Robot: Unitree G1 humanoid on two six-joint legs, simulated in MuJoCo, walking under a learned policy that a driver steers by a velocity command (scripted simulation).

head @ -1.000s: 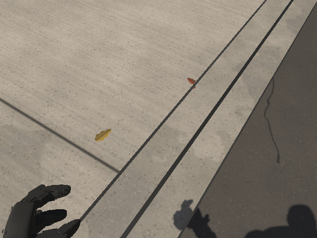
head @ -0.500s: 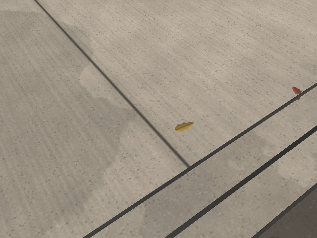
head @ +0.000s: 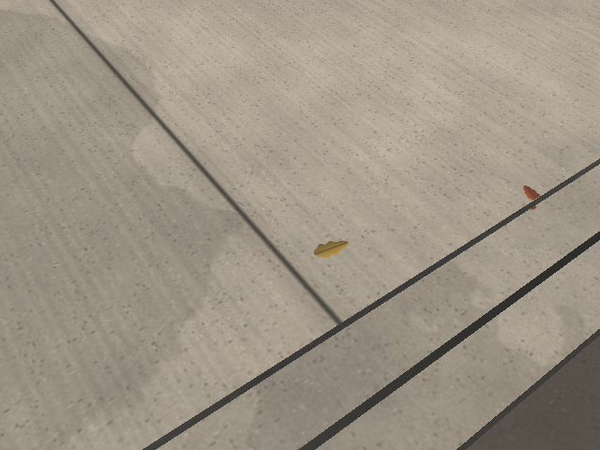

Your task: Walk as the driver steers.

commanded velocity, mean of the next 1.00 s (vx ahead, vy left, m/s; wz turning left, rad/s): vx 0.02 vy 0.00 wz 0.01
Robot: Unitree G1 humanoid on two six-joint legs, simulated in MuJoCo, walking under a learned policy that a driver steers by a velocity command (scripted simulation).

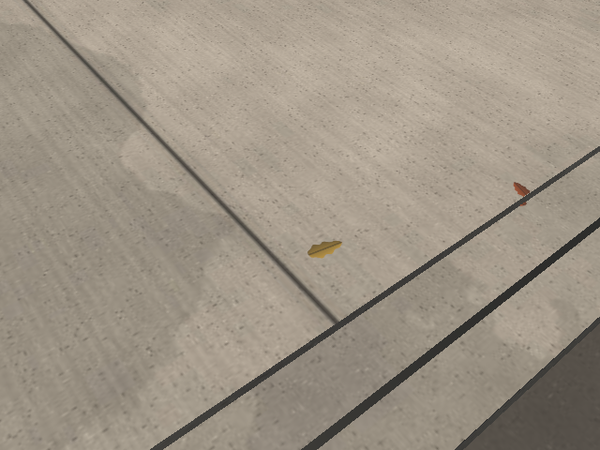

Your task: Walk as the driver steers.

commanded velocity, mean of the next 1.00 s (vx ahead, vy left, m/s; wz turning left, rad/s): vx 0.20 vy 0.00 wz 0.00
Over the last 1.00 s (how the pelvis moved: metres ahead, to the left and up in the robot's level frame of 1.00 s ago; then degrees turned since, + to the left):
-0.01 0.02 -0.03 -1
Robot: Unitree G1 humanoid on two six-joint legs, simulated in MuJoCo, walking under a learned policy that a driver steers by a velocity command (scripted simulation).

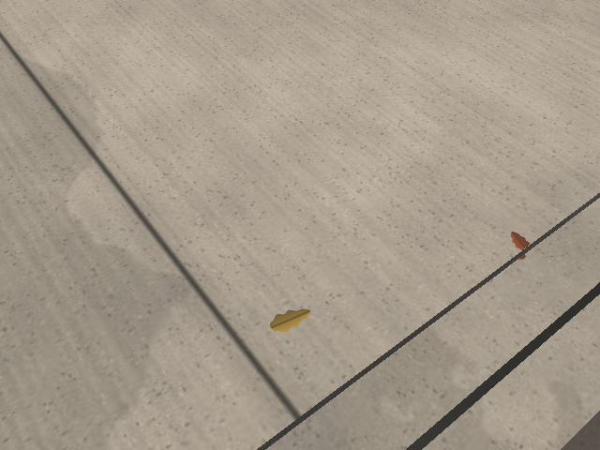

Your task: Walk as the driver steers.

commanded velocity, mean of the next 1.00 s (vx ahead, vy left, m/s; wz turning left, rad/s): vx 0.03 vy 0.00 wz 0.00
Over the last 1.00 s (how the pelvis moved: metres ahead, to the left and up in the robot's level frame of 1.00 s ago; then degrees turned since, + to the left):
0.27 -0.11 0.01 0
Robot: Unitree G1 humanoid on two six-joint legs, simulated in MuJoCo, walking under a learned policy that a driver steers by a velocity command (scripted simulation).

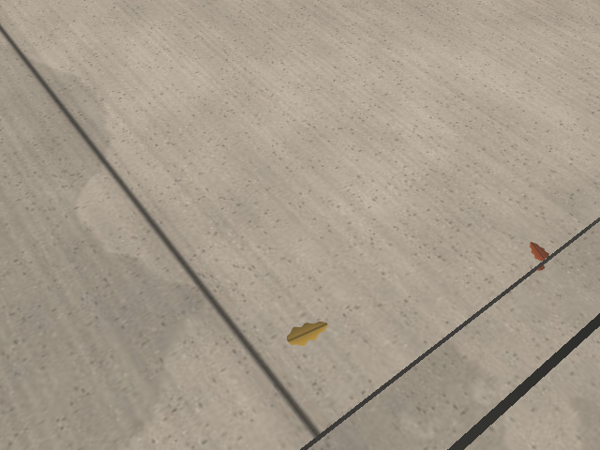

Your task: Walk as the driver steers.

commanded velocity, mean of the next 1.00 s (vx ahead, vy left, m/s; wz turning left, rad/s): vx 0.54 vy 0.00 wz -0.09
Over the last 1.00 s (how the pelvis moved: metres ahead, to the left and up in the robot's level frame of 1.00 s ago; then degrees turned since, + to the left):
0.04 0.04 0.00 0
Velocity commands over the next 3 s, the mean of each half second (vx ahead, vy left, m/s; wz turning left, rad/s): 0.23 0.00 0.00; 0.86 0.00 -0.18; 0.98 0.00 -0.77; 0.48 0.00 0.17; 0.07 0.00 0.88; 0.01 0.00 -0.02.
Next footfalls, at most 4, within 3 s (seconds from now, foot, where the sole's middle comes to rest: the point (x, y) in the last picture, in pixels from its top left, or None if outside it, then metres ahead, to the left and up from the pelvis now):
0.84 right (358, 426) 0.49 -0.11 -0.66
1.28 left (310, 264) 0.89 -0.02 -0.65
1.70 right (445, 183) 1.17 -0.40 -0.65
2.18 left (389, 129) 1.39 -0.28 -0.65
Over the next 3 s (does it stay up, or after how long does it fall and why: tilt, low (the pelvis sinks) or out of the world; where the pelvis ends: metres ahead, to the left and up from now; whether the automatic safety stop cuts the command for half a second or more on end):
stays up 1.27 -0.38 0.12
